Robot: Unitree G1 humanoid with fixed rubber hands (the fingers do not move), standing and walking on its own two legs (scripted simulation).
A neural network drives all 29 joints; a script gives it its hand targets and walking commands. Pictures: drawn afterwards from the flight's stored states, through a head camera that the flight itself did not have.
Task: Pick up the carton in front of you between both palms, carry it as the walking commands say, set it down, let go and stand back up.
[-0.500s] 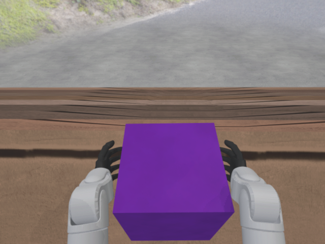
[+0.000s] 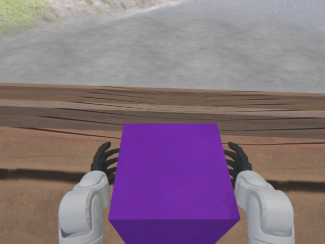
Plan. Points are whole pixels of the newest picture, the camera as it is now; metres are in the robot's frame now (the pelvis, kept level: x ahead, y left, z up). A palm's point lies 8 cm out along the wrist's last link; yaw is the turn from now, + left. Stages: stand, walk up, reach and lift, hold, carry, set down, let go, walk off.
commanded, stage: carry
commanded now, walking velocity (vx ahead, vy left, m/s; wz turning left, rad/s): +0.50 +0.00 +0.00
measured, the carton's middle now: (169, 189) +0.26 +0.01 +0.03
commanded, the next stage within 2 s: none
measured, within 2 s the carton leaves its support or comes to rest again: neither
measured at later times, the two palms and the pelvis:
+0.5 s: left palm (127, 87) +0.57 +0.14 +0.10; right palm (217, 87) +0.59 -0.16 +0.09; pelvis +0.34 -0.02 +0.00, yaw +3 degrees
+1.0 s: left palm (133, 34) +0.99 +0.17 +0.11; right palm (196, 34) +0.99 -0.13 +0.11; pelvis +0.66 +0.01 -0.01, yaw +1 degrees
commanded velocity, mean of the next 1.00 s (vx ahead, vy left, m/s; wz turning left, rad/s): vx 0.50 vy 0.00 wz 0.00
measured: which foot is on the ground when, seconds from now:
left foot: down 0.00-0.48, up 0.50-0.94, down 0.96-1.00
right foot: up 0.00-0.44, down 0.46-0.96, up 0.98-1.00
